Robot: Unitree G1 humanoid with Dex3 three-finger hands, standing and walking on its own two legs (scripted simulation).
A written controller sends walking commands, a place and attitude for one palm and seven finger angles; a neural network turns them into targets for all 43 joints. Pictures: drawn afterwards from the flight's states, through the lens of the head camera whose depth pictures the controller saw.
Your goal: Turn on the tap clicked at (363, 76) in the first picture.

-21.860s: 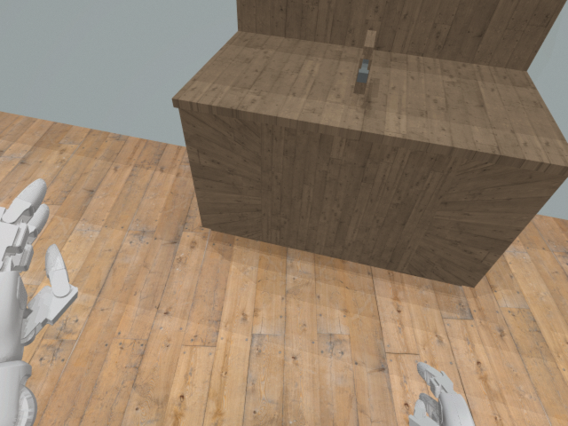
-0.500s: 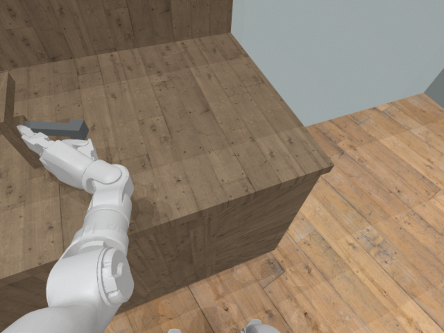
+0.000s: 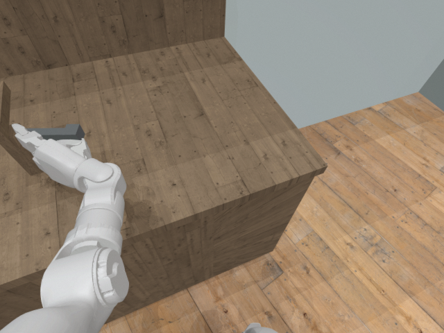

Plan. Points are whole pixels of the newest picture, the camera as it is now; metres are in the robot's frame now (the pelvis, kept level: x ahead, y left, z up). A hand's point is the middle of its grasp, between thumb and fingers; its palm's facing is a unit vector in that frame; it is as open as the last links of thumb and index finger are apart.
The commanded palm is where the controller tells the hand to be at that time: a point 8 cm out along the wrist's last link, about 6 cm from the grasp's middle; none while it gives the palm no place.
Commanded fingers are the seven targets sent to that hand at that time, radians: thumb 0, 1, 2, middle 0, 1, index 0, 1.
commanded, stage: lift the hand up off the lever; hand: left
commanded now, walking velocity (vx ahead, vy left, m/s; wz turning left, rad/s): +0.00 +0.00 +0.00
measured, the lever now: (74, 134) +0.48 +0.27 +0.08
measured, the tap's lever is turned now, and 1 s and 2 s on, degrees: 70 72 72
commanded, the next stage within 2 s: draw the hand back beside the body in 1.86 s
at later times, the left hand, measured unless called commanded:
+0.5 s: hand (82, 138) +0.45 +0.24 +0.09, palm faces +0.85 -0.51 -0.07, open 7.8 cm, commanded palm +0.40 +0.25 +0.11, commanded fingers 0.00 0.90 0.90 -0.15 -0.15 -0.15 -0.15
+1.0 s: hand (66, 132) +0.44 +0.25 +0.13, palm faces +0.85 -0.52 -0.08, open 7.8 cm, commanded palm +0.38 +0.26 +0.13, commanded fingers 0.00 0.90 0.90 -0.15 -0.15 -0.15 -0.15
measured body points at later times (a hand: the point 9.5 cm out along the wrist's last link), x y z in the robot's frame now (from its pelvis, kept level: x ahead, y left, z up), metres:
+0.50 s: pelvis +0.02 +0.00 +0.01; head +0.07 +0.00 +0.46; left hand +0.40 +0.26 +0.10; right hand +0.11 -0.24 -0.12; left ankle +0.00 +0.13 -0.70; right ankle +0.04 -0.09 -0.70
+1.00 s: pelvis +0.02 +0.01 +0.02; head +0.05 +0.00 +0.47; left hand +0.39 +0.27 +0.13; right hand +0.14 -0.24 -0.11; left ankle +0.00 +0.13 -0.70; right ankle +0.04 -0.09 -0.70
